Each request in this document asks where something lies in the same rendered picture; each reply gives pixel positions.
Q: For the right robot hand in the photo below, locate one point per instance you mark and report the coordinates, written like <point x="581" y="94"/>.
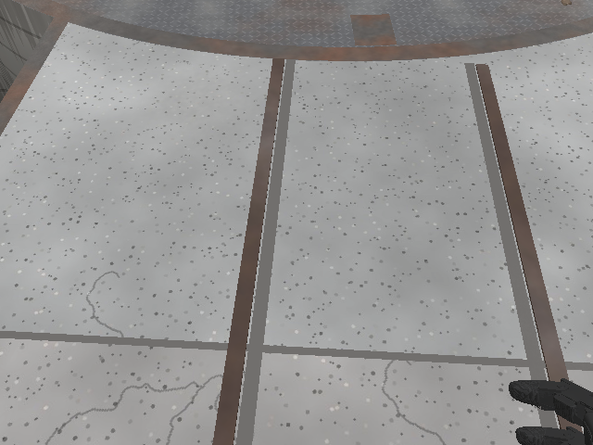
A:
<point x="568" y="400"/>

